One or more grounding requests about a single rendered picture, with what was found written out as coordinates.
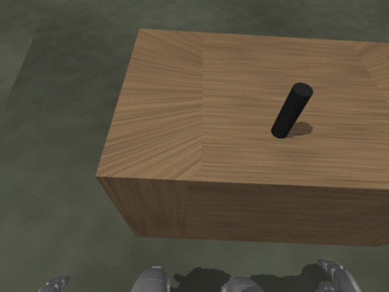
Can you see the left robot hand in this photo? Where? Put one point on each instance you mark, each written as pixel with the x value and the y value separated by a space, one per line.
pixel 55 284

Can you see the right robot hand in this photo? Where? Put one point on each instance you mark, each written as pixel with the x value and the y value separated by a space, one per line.
pixel 344 281

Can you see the can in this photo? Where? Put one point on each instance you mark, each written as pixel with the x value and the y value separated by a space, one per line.
pixel 292 108

